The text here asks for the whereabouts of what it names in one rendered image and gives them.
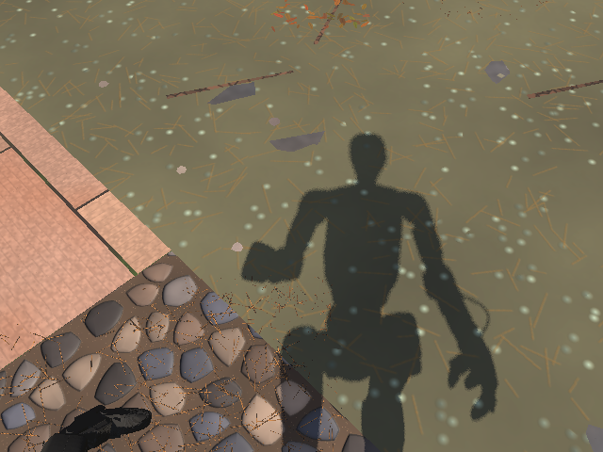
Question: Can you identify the left robot hand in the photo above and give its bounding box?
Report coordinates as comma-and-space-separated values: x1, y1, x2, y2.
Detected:
41, 405, 152, 452

